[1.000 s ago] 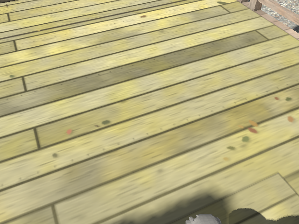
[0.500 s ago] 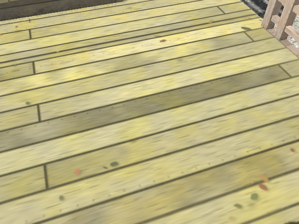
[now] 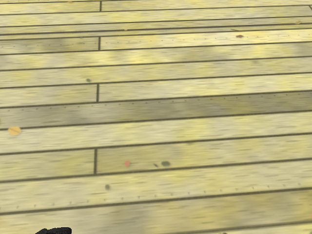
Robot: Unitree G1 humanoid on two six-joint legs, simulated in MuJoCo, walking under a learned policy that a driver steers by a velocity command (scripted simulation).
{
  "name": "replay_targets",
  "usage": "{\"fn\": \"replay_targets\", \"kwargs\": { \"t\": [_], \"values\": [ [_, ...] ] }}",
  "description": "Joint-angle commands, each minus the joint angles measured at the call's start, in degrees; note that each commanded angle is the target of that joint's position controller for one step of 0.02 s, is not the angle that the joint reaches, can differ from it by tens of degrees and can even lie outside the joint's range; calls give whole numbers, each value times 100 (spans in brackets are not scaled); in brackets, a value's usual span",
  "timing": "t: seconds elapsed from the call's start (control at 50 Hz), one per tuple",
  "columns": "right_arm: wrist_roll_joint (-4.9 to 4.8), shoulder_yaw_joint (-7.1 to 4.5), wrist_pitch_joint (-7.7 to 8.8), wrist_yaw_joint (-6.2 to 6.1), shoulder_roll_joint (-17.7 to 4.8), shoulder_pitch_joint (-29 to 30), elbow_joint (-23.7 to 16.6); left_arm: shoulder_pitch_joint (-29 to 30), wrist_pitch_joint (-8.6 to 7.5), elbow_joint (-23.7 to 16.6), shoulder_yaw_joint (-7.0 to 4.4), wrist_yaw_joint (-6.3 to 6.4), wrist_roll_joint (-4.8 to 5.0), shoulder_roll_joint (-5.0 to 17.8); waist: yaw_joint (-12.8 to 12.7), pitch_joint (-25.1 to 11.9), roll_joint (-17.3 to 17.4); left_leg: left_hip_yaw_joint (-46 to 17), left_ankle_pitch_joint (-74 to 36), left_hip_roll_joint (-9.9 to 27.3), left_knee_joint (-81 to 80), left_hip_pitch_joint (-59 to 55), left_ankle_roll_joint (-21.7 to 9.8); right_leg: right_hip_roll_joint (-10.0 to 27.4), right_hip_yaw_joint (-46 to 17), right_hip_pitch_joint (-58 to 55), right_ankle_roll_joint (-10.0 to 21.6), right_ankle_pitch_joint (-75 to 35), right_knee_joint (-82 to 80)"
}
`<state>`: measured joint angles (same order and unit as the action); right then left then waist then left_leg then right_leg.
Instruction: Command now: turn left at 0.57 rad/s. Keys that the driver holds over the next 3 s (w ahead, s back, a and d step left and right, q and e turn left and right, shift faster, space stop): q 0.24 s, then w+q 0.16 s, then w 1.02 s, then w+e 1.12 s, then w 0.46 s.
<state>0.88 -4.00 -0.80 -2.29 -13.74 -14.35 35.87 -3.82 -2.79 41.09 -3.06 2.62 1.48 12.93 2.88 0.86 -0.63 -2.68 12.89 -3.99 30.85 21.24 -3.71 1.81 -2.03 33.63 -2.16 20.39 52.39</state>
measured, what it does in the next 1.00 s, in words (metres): walks ahead, turning left: right foot, then left foot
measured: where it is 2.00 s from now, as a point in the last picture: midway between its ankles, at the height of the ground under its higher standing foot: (82, 162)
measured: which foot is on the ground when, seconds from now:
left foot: down 0.00-0.12, up 0.14-0.50, down 0.52-1.00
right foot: up 0.00-0.10, down 0.12-0.54, up 0.56-0.94, down 0.96-1.00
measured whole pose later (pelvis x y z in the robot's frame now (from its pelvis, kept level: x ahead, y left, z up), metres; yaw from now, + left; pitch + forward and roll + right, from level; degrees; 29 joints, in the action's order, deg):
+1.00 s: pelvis +0.31 +0.12 -0.02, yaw +20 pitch +6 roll -1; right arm 2.8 -0.6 6.8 2.7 -10.6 -26.6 52.7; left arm 1.9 -4.8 39.6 -1.4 -2.2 -1.0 12.0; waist 2.5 -5.0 0.2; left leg -1.5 26.0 -0.5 31.5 -3.1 -0.9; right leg -1.3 5.3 34.0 5.3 10.3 37.6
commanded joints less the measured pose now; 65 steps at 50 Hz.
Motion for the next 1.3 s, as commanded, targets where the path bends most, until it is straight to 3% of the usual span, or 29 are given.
{"fn": "replay_targets", "kwargs": {
  "t": [0.02, 0.1, 0.12, 0.14, 0.16, 0.2, 0.22, 0.26, 0.28, 0.38, 0.44, 0.5, 0.52, 0.54, 0.56, 0.58, 0.62, 0.68, 0.78, 0.86, 0.94, 0.96, 0.98, 1.0, 1.02, 1.06, 1.12, 1.22, 1.3],
  "values": [
    [-100, -220, 88, 41, -899, 236, -708, 482, -75, -648, -49, -11, 77, 285, 1, -608, 953, -1836, -546, 1347, -913, -961, -1139, -181, 133, -92, -6, 169, -826],
    [-288, -193, -5, 155, -848, 447, -844, -204, -118, -542, -143, -150, -111, 385, -461, -829, 745, -1919, -1176, 1031, -276, -458, -761, -276, 112, -1815, 214, -1235, -2684],
    [-302, -111, -11, 167, -519, 523, -865, -560, -115, -566, -247, -185, -227, 729, -540, -1180, 443, -1639, -723, 753, 438, 28, -385, 401, -402, -2815, 442, -2041, -2737],
    [-196, 24, 42, 176, -109, 426, -932, -292, 1, -699, -351, -111, -278, 1195, -281, -964, -937, -609, 1381, -52, 1790, 1201, 60, 1735, -1665, -3255, 1028, -3562, -2981],
    [-133, -103, 87, 212, -611, 344, -931, -325, 23, -737, -371, -70, -332, 1096, -272, -1013, -2011, -61, 2644, -107, 3152, 1777, 427, 2500, -2634, -2937, 1940, -3647, -3216],
    [-204, -247, 43, 258, -926, 200, -657, -87, 7, -961, -184, -23, -184, 424, -284, -758, -903, -204, 2034, 314, 4516, 1937, 736, 1880, -1737, -2782, 1715, -2484, -3039],
    [-233, -236, -32, 276, -816, 269, -612, -14, 5, -1011, -191, 6, -164, 511, -261, -600, -709, -163, 1765, 411, 4673, 2060, 754, 1647, -1400, -2623, 1486, -1787, -3102],
    [-229, -171, -104, 312, -671, 512, -645, -145, -33, -930, -197, 60, -174, 659, -385, -503, -571, -11, 1230, 507, 4836, 2035, 783, 1455, -908, -2392, 1459, -1544, -3209],
    [265, 115, 352, 498, -301, 630, -504, -259, -323, -719, -127, 113, -374, 615, -586, -611, -1136, -29, 752, 89, 6287, 2168, 702, 1224, -1076, -1600, 1527, 356, -3894],
    [99, -82, 528, 761, -632, 419, -167, -130, -500, -544, -94, 106, -231, 794, -370, -549, -494, 371, 1273, 538, 3696, 1731, 724, 1354, -259, -2183, 1013, 1007, -4301],
    [140, 25, 563, 742, -276, 499, -281, -223, -498, -449, -173, 31, -368, 1022, -426, -571, -733, 311, 1287, 705, 1834, 615, 499, 1492, -43, -2026, 1096, 473, -4088],
    [23, -36, 819, 674, -399, -773, 219, 86, -323, -409, -165, -190, -308, 1004, 68, -491, -337, 594, -152, 387, -349, -1072, -44, 1479, 28, -1452, 1290, 1118, -3285],
    [72, -183, 942, 600, -620, -1109, 327, -229, -280, -269, -63, -221, -455, 612, 123, -548, -114, 433, -253, 390, -451, -2010, -206, 1314, 346, -877, 1141, 943, -2574],
    [230, -367, 1036, 462, -1046, -1508, 338, -512, -274, -151, 66, -267, -509, 20, 261, -668, 497, -366, -504, 986, -583, -2697, -616, 755, 801, -244, 745, 452, -918],
    [-26, -442, 1148, 341, -1764, -1774, 160, -363, -453, -763, 213, -325, -481, -318, 243, -1205, 1886, -3260, -2020, 2326, -961, -3928, -2204, -409, 659, 1704, 302, 1262, 584],
    [101, -320, 1178, 331, -1244, -1729, 291, 120, -576, -774, 134, -460, -346, 76, 662, -361, 1680, -3974, -379, 2564, -1621, -3603, -2143, -362, -242, 2928, 389, 1210, 1786],
    [133, -58, 1064, 391, -569, -1021, 471, 134, -597, -488, -26, -359, -391, 637, 207, 36, 877, -2640, 451, 2129, -1445, -2486, -1354, -13, -276, 3113, 692, 15, 2907],
    [188, 212, 897, 395, -90, -456, 561, 83, -449, -400, 68, -464, -556, 322, -281, -197, 484, -1588, -569, 1871, -1765, -1766, -1074, 256, -191, 2517, 747, -1102, 2760],
    [236, 242, 867, 509, -198, -609, 831, 778, -273, -373, 120, -650, -409, 121, -89, -84, 342, -245, -1536, 1200, -2308, -1021, -967, 153, 474, 1031, 508, -2314, -141],
    [126, 192, 880, 652, -486, -1234, 1295, 1260, -140, -584, 103, -642, -363, 193, -66, 157, 482, -439, -2826, 1735, -2119, -2021, -929, -47, 546, 952, 643, -2000, -1445],
    [266, 86, 859, 604, -752, -1380, 1446, 1007, -213, -609, -20, -477, -192, 537, -411, -453, 581, 91, -5917, 1489, -1126, -2518, -310, -608, 1018, -752, 983, -2015, -1949],
    [379, 92, 852, 596, -684, -1511, 1457, 143, -237, -413, -68, -418, -209, 614, -657, -960, 602, 172, -6087, 1299, -261, -1965, -49, -531, 856, -2229, 1129, -2277, -1535],
    [438, 231, 881, 487, -187, -2123, 1394, -1073, -257, -95, -63, -425, -280, 708, -712, -2165, -131, 110, -4584, 920, 1270, -524, 294, 257, 47, -4912, 1878, -3188, -984],
    [-268, 206, 855, 196, -300, -1314, 1098, -2534, -226, 155, -462, -324, -156, 1670, -1604, -2352, -223, 138, -2147, -38, 4399, 1454, 617, 1804, -2788, -6190, 2562, -3437, -1824],
    [-288, 220, 918, 159, -163, -1038, 994, -2527, -231, 346, -317, -269, -91, 1320, -1303, -2589, -518, -670, 1680, -171, 5645, 1921, 538, 2126, -3837, -5959, 2448, -3749, -2656],
    [-357, 102, 918, 145, -533, -73, 483, -1314, -301, 127, -161, -216, -85, 844, -830, -1038, -333, -503, 882, 530, 5715, 2486, 321, 1806, -2299, -3978, 2008, -2863, -3271],
    [-235, 82, 618, 192, -308, -291, 313, -727, -405, 295, -1, -339, -168, 320, -91, -336, -273, -314, 434, 1078, 5174, 1836, 179, 1219, -1153, -1981, 1803, -1224, -4175],
    [-50, 147, 505, 181, -233, 297, 10, -673, -417, 434, -123, -307, -183, 825, -6, -4, -23, 66, -994, 1344, 2974, 1749, 442, 617, 105, -1147, 1624, -2291, -4400],
    [-184, 243, 605, 268, -175, 1183, -193, -1344, -372, 566, -219, -224, 67, 1166, -508, -90, -41, 270, -1603, 1034, 935, 1265, 512, 766, 28, -1879, 1503, -2103, -4312]
  ]
}}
